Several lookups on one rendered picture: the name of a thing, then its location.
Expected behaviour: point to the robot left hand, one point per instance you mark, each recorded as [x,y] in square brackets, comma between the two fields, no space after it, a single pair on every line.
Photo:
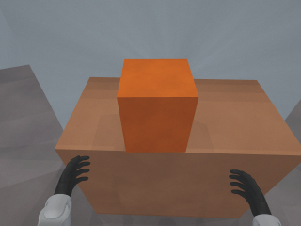
[68,180]

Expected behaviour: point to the robot left forearm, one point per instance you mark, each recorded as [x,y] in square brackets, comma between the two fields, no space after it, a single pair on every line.
[57,211]

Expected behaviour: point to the robot right forearm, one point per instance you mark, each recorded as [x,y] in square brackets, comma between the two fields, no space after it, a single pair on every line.
[265,220]

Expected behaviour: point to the robot right hand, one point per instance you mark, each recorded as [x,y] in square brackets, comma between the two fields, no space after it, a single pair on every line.
[251,192]

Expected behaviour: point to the carton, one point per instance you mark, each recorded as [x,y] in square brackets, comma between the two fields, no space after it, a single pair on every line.
[157,100]

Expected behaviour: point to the pedestal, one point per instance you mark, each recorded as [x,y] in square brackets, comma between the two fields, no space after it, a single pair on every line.
[235,127]

